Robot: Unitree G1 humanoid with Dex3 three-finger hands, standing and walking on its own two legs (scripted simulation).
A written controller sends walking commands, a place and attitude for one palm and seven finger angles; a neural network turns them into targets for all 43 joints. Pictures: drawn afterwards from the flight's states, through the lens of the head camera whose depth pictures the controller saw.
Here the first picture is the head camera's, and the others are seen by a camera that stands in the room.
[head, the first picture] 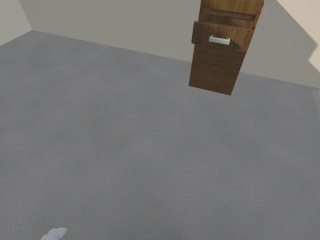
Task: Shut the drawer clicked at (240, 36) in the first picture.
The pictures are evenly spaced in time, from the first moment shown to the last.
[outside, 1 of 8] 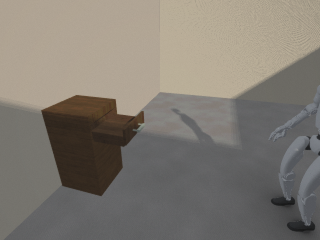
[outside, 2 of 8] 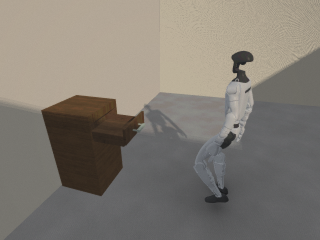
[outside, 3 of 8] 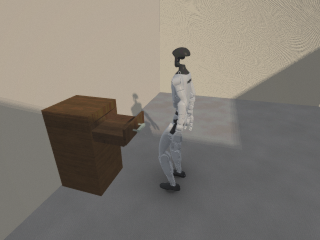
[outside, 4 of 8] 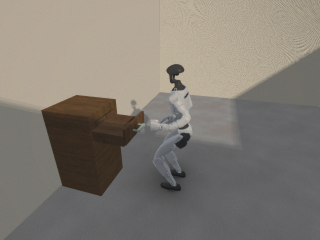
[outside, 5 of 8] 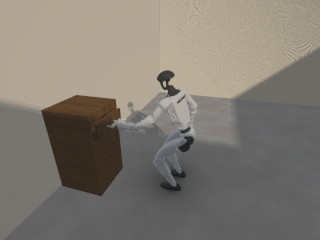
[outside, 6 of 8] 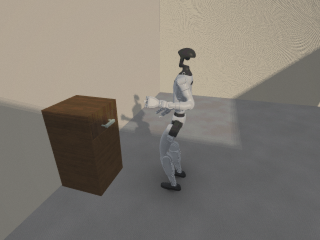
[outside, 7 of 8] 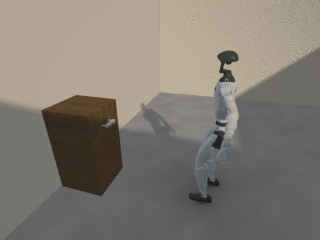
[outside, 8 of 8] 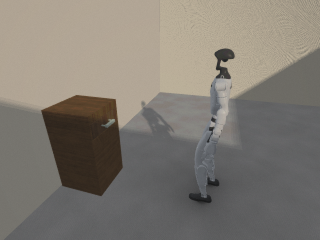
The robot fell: no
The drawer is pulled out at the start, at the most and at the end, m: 0.30 0.30 0.00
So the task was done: yes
